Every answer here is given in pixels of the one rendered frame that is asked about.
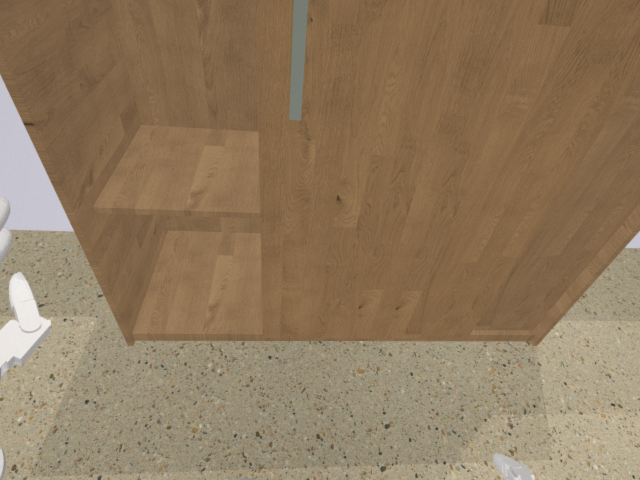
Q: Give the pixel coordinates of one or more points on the robot right hand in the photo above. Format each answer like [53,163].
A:
[511,469]

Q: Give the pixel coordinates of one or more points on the wardrobe door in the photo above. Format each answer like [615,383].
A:
[435,137]
[599,197]

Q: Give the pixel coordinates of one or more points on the robot left hand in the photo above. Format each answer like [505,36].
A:
[18,338]

